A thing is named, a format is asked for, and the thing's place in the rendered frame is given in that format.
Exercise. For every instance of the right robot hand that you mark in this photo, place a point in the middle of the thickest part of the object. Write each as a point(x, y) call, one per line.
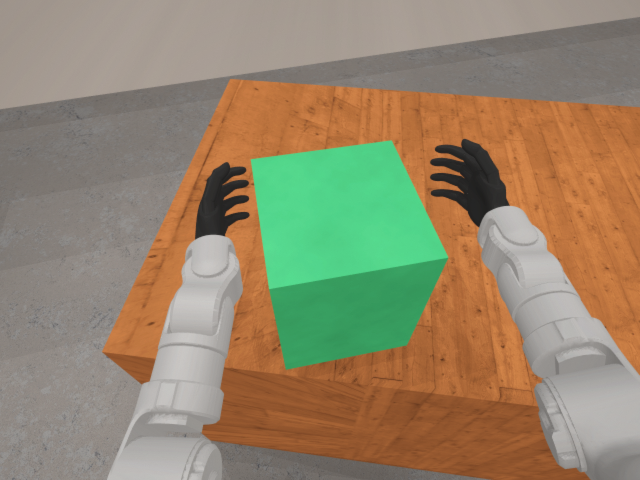
point(482, 187)

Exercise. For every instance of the robot right forearm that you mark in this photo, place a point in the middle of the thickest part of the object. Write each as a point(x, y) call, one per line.
point(559, 334)

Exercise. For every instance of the robot left forearm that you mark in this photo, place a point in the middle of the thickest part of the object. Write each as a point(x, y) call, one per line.
point(184, 393)

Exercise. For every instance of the pedestal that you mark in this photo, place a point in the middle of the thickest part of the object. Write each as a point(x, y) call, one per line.
point(459, 397)

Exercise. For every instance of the robot left upper arm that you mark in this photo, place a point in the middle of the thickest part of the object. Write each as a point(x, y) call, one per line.
point(168, 458)

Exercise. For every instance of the left robot hand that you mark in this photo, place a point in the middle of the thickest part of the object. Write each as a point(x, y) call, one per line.
point(211, 219)

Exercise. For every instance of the robot right upper arm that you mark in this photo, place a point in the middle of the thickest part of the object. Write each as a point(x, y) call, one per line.
point(591, 421)

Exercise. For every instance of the carton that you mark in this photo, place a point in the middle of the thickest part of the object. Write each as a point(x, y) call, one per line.
point(351, 254)

